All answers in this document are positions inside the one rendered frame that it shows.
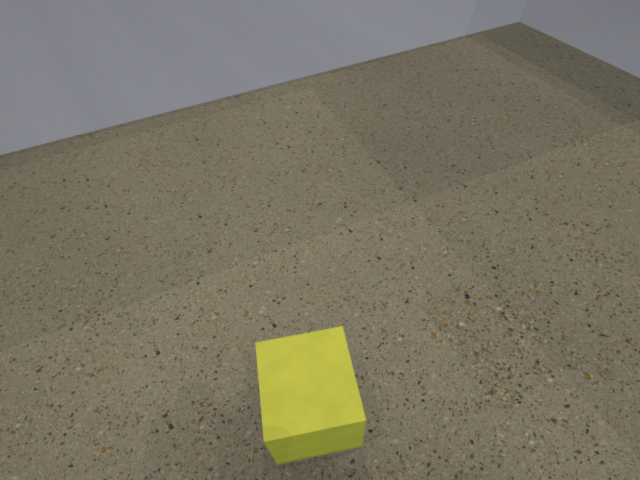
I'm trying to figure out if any carton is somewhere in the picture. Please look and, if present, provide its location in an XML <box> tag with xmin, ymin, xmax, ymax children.
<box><xmin>255</xmin><ymin>326</ymin><xmax>366</xmax><ymax>465</ymax></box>

